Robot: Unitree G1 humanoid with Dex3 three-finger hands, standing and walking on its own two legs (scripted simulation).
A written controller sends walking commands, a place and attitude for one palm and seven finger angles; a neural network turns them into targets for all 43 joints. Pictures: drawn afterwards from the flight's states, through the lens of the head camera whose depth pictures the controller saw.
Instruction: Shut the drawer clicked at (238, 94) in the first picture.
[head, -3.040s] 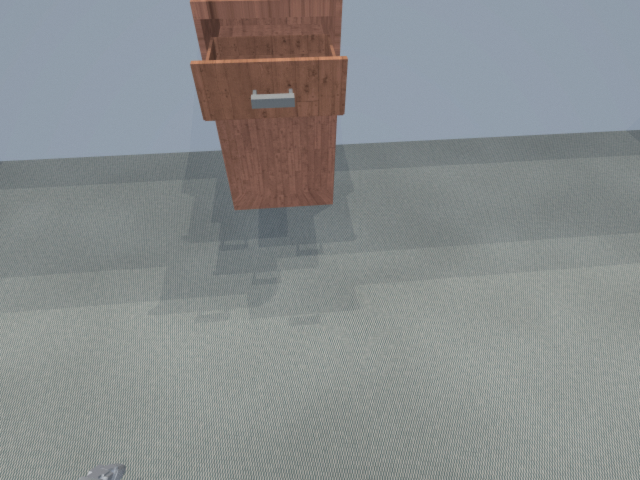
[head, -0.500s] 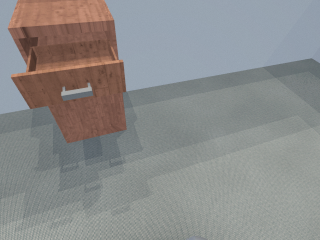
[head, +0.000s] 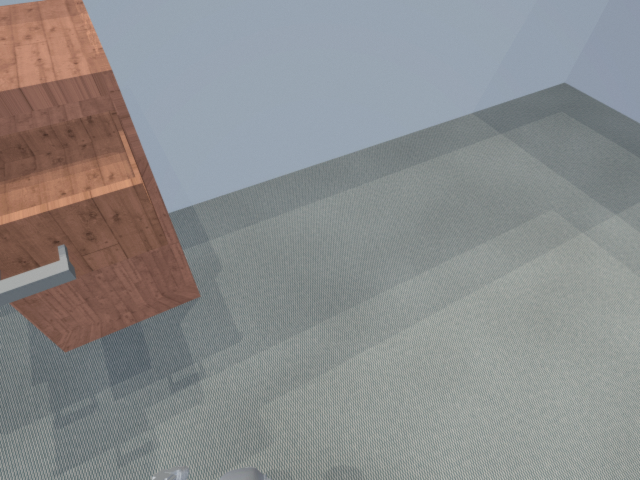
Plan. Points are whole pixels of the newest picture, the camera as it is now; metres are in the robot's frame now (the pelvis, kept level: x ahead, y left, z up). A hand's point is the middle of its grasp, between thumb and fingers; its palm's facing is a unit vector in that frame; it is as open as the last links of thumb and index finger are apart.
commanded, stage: turn to face it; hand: left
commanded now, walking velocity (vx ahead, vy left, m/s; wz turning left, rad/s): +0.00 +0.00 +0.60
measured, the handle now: (30, 272) +0.42 +0.47 -0.04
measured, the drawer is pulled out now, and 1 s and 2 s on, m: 0.30 0.30 0.30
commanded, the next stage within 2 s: take the last steps up to it in 0.70 s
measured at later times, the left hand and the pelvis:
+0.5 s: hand out of the picture +0.09 +0.25 -0.16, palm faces +0.30 -0.92 -0.26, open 7.3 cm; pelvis +0.06 +0.02 +0.01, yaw +15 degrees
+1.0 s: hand out of the picture -0.05 +0.16 -0.17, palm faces +0.54 -0.82 -0.21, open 7.3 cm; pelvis +0.05 -0.01 +0.00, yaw +28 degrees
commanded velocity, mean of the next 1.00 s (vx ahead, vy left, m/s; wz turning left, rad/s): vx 0.07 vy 0.01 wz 0.36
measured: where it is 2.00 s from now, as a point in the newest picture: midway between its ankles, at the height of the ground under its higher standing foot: (275, 476)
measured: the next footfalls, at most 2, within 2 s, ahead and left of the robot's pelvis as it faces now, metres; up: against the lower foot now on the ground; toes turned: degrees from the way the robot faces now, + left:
left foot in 0.12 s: +0.12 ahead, +0.12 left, +0.00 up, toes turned +13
right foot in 0.62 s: +0.15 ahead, -0.11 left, +0.00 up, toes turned +17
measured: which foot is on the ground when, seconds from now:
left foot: up 0.00-0.10, down 0.12-0.62, up 0.64-1.00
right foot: down 0.00-0.12, up 0.14-0.60, down 0.62-1.00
